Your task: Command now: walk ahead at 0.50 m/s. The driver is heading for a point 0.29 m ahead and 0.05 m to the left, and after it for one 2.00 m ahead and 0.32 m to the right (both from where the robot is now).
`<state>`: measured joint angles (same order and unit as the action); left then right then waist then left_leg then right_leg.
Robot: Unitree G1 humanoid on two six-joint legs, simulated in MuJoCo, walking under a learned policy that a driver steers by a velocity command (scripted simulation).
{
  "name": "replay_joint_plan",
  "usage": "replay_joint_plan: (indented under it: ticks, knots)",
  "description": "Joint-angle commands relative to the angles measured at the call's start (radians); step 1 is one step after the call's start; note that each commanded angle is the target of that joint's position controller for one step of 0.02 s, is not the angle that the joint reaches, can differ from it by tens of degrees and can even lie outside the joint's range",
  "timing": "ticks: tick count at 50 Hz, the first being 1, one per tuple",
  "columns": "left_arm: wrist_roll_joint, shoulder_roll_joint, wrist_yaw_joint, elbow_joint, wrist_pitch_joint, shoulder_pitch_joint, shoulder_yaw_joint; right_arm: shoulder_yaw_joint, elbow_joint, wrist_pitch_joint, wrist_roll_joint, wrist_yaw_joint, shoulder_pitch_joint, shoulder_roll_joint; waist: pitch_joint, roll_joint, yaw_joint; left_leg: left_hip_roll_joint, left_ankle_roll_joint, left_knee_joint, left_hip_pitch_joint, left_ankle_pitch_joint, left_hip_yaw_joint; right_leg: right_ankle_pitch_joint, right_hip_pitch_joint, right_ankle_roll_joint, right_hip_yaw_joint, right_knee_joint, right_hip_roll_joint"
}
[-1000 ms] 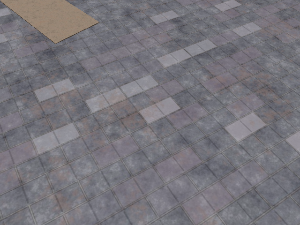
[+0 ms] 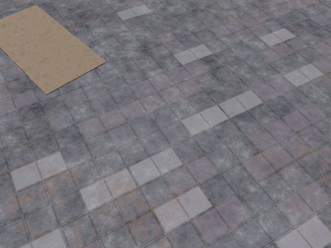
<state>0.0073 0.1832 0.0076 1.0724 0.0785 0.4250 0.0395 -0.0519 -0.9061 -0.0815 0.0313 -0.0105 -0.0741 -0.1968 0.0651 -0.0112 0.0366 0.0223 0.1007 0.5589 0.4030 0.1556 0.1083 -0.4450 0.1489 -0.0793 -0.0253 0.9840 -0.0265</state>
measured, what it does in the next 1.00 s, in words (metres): walks ahead: right foot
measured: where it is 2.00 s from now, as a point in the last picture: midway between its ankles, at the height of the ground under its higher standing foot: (177, 118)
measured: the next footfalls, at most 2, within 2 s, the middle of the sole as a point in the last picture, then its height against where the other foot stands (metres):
right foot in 0.50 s outside the picture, level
left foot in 1.06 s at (159, 183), level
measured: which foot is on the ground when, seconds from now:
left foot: down 0.00-0.52, up 0.54-1.00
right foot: up 0.00-0.48, down 0.50-1.00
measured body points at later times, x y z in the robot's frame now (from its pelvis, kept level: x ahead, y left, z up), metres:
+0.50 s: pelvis +0.26 -0.02 +0.00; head +0.30 -0.03 +0.45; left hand +0.46 +0.19 -0.11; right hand +0.17 -0.25 -0.15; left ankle +0.09 +0.07 -0.72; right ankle +0.39 -0.10 -0.73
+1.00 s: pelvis +0.52 -0.03 +0.01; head +0.56 -0.03 +0.46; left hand +0.44 +0.20 -0.14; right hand +0.71 -0.24 -0.11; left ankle +0.68 +0.08 -0.70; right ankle +0.39 -0.11 -0.73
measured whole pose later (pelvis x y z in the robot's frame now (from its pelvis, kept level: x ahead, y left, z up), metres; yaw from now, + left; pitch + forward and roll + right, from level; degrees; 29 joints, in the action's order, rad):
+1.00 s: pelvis +0.52 -0.03 +0.01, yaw +0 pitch +1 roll -2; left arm 0.02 0.17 0.01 1.07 0.09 0.47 0.03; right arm -0.03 -0.89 -0.04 0.02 -0.03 -0.02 -0.19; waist 0.05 0.03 0.07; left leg -0.06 0.06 0.60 0.56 0.07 0.07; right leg -0.31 -0.12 -0.06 -0.08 0.17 -0.08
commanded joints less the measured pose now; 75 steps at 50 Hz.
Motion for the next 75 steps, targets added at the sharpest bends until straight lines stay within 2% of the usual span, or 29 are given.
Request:
replay_joint_plan:
  ticks: [1, 3, 6, 13, 19, 22, 24, 25, 26, 27, 28, 29, 31, 34, 37, 42, 47, 50, 52, 53, 54, 55, 56, 57, 58, 60, 64, 69, 75]
  knots:
    - [0.003, 0.098, -0.007, -0.086, 0.018, -0.042, 0.024, -0.031, -0.033, 0.002, -0.016, -0.001, -0.19, -0.113, -0.079, 0.032, -0.069, -0.337, 0.161, -0.341, -0.401, 0.031, -0.473, 0.124, 0.465, -0.022, 0.073, 0.271, 0.076]
    - [0.027, 0.066, -0.016, -0.079, -0.005, -0.028, 0.023, -0.011, -0.056, -0.011, -0.019, 0.006, -0.182, -0.055, -0.044, 0.059, -0.015, -0.255, 0.104, -0.38, -0.274, -0.077, -0.328, 0.166, 0.374, -0.003, 0.066, 0.18, 0.113]
    - [0.033, 0.049, -0.03, -0.091, -0.032, -0.053, 0.023, -0.011, -0.092, -0.029, -0.023, 0.012, -0.262, -0.083, -0.036, 0.064, 0.002, -0.232, 0.108, -0.407, -0.251, -0.181, -0.256, 0.2, 0.379, 0.024, 0.037, 0.123, 0.118]
    - [0.018, 0.058, -0.038, -0.194, -0.041, -0.345, 0.013, -0.003, -0.118, -0.026, -0.021, 0.013, -0.38, -0.095, 0.033, 0.065, -0.055, -0.197, 0.095, -0.458, -0.32, -0.238, -0.177, 0.41, 0.512, 0.066, -0.016, -0.183, 0.133]
    - [0.014, 0.065, -0.036, -0.25, -0.029, -0.489, 0.005, -0.003, -0.153, -0.021, -0.01, 0.024, -0.469, -0.104, 0.053, 0.08, -0.095, -0.236, 0.101, -0.405, -0.483, -0.377, -0.153, 0.406, 0.506, 0.03, -0.046, -0.364, 0.093]
    - [0.014, 0.081, -0.031, -0.252, -0.016, -0.449, 0.013, -0.01, -0.157, -0.017, -0.004, 0.033, -0.439, -0.123, 0.035, 0.086, -0.056, -0.255, 0.082, -0.306, -0.528, -0.595, -0.131, 0.303, 0.401, -0.016, -0.063, -0.429, 0.054]
    - [0.019, 0.106, -0.017, -0.179, -0.002, -0.224, 0.033, -0.014, -0.155, -0.012, -0.007, 0.031, -0.403, -0.137, -0.077, 0.071, 0.043, -0.218, 0.051, -0.047, -0.492, -0.786, -0.088, 0.303, 0.119, -0.057, -0.096, -0.516, -0.013]
    - [0.038, 0.156, -0.006, -0.124, 0.009, -0.043, 0.053, -0.007, -0.14, -0.012, -0.015, 0.028, -0.394, -0.12, -0.184, 0.034, 0.105, -0.176, 0.031, 0.18, -0.33, -0.61, -0.063, 0.301, -0.146, -0.096, -0.007, -0.522, 0.067]
    - [0.062, 0.274, 0.001, -0.112, 0.011, 0.094, 0.083, 0.014, -0.104, -0.013, -0.056, 0.015, -0.478, -0.028, -0.345, -0.168, 0.098, -0.036, -0.021, 0.579, 0.017, -0.1, 0.003, 0.194, -0.473, -0.217, 0.44, -0.567, 0.382]
    - [0.027, 0.263, -0.01, -0.111, -0.007, 0.048, 0.082, -0.006, -0.114, -0.013, -0.04, 0.014, -0.472, -0.083, -0.371, -0.159, 0.078, 0.049, -0.013, 0.753, 0.167, 0.362, -0.115, 0.168, -0.459, -0.26, 0.714, -0.715, 0.45]
    - [0.006, 0.22, -0.013, -0.129, -0.011, -0.08, 0.069, -0.016, -0.09, -0.007, -0.024, 0.014, -0.377, -0.109, -0.195, -0.073, 0.027, -0.027, -0.003, 0.779, 0.237, 0.275, -0.16, 0.101, -0.308, -0.224, 0.548, -0.726, 0.404]
    - [0.004, 0.149, -0.018, -0.143, -0.006, -0.157, 0.05, -0.013, -0.073, -0.013, -0.02, 0.008, -0.316, -0.096, -0.099, -0.024, 0.007, -0.065, -0.002, 0.723, 0.225, 0.191, -0.158, 0.141, -0.162, -0.193, 0.43, -0.768, 0.362]
    - [0.002, 0.08, -0.013, -0.123, 0.007, -0.187, 0.028, -0.012, -0.075, 0.005, 0.0, 0.002, -0.314, -0.061, -0.024, -0.042, -0.055, -0.115, -0.016, 0.606, 0.131, 0.125, -0.151, 0.263, 0.006, -0.121, 0.261, -0.822, 0.268]
    - [0.003, 0.095, -0.008, -0.087, 0.028, -0.11, 0.026, -0.01, -0.075, 0.034, 0.009, -0.013, -0.314, -0.04, -0.028, -0.044, -0.077, -0.121, -0.043, 0.556, 0.114, 0.082, -0.122, 0.408, 0.032, -0.123, 0.171, -0.845, 0.233]
    - [0.002, 0.118, -0.007, -0.071, 0.031, -0.053, 0.027, -0.011, -0.028, 0.046, 0.006, -0.017, -0.183, -0.054, 0.01, -0.038, -0.059, -0.145, -0.07, 0.457, 0.224, -0.014, -0.101, 0.431, 0.0, -0.129, 0.134, -0.882, 0.221]
    - [0.002, 0.113, -0.006, -0.051, 0.029, 0.034, 0.018, 0.002, 0.036, 0.042, -0.007, -0.02, 0.007, -0.044, 0.033, -0.042, -0.012, -0.127, -0.088, 0.208, 0.256, -0.143, -0.06, 0.554, -0.081, -0.112, 0.078, -0.881, 0.198]
    - [0.013, 0.12, 0.006, -0.019, 0.024, 0.111, 0.016, 0.008, 0.083, 0.032, -0.009, -0.018, 0.126, -0.051, 0.049, -0.053, 0.022, -0.09, -0.054, 0.061, 0.258, -0.128, -0.034, 0.683, -0.233, -0.12, 0.063, -0.833, 0.235]
    - [0.02, 0.138, 0.015, -0.013, 0.02, 0.086, 0.021, 0.001, 0.088, 0.019, -0.01, -0.013, 0.098, -0.068, 0.036, -0.06, -0.013, -0.054, -0.009, -0.003, 0.17, -0.026, -0.021, 0.889, -0.288, -0.106, 0.045, -0.741, 0.259]
    - [0.02, 0.154, 0.014, -0.015, 0.015, 0.051, 0.026, -0.017, 0.027, 0.007, -0.007, 0.001, -0.095, -0.095, -0.064, -0.058, -0.099, 0.013, 0.033, -0.071, -0.079, 0.004, 0.009, 1.108, -0.268, -0.078, 0.012, -0.514, 0.233]
    - [0.013, 0.144, 0.012, -0.024, 0.014, 0.037, 0.021, -0.034, -0.031, -0.004, 0.008, 0.011, -0.275, -0.13, -0.162, -0.026, -0.168, -0.022, 0.066, -0.1, -0.328, -0.035, -0.032, 0.993, -0.143, -0.058, -0.018, -0.305, 0.193]
    - [-0.013, 0.085, 0.004, -0.063, 0.015, 0.065, 0.004, -0.059, -0.054, -0.009, 0.033, 0.022, -0.434, -0.232, -0.304, 0.114, -0.194, -0.29, 0.142, -0.124, -0.62, 0.059, -0.362, 0.581, 0.132, -0.023, -0.071, 0.037, 0.105]
    - [-0.029, 0.071, -0.005, -0.059, 0.017, 0.14, 0.012, -0.072, -0.06, 0.007, 0.01, 0.011, -0.426, -0.267, -0.392, 0.274, -0.147, -0.462, 0.256, -0.278, -0.743, 0.073, -0.797, -0.08, 0.389, -0.004, -0.018, 0.328, -0.068]
    - [-0.004, 0.135, -0.001, -0.07, 0.009, 0.047, 0.028, -0.061, -0.037, 0.015, -0.017, 0.005, -0.298, -0.223, -0.247, 0.107, -0.108, -0.409, 0.219, -0.291, -0.619, 0.141, -0.677, -0.007, 0.478, -0.021, 0.079, 0.37, 0.016]
    - [0.002, 0.121, -0.007, -0.094, 0.014, -0.035, 0.026, -0.041, -0.022, 0.011, -0.021, 0.002, -0.212, -0.152, -0.127, 0.054, -0.091, -0.372, 0.192, -0.322, -0.469, 0.12, -0.542, 0.076, 0.488, -0.021, 0.077, 0.329, 0.053]
    - [0.002, 0.096, -0.01, -0.095, 0.014, -0.056, 0.024, -0.026, -0.025, 0.005, -0.016, 0.001, -0.175, -0.103, -0.058, 0.026, -0.057, -0.321, 0.149, -0.363, -0.354, 0.054, -0.442, 0.128, 0.448, -0.019, 0.072, 0.257, 0.089]
    - [0.029, 0.065, -0.02, -0.087, -0.012, -0.032, 0.021, -0.01, -0.054, -0.009, -0.018, 0.009, -0.186, -0.06, -0.031, 0.06, -0.01, -0.251, 0.102, -0.396, -0.245, -0.046, -0.315, 0.165, 0.359, 0.001, 0.066, 0.169, 0.118]
    - [0.032, 0.064, -0.034, -0.121, -0.04, -0.117, 0.022, -0.016, -0.09, -0.029, -0.022, 0.012, -0.277, -0.11, -0.01, 0.059, -0.003, -0.227, 0.114, -0.439, -0.245, -0.151, -0.236, 0.246, 0.429, 0.038, 0.028, 0.08, 0.136]
    - [0.02, 0.067, -0.038, -0.196, -0.041, -0.329, 0.014, -0.006, -0.108, -0.025, -0.022, 0.011, -0.36, -0.103, 0.03, 0.062, -0.05, -0.195, 0.098, -0.46, -0.311, -0.237, -0.173, 0.4, 0.511, 0.068, -0.013, -0.165, 0.14]
    - [0.015, 0.068, -0.036, -0.253, -0.03, -0.479, 0.003, -0.005, -0.143, -0.021, -0.012, 0.022, -0.453, -0.111, 0.046, 0.079, -0.095, -0.227, 0.097, -0.411, -0.474, -0.382, -0.145, 0.42, 0.5, 0.035, -0.049, -0.363, 0.095]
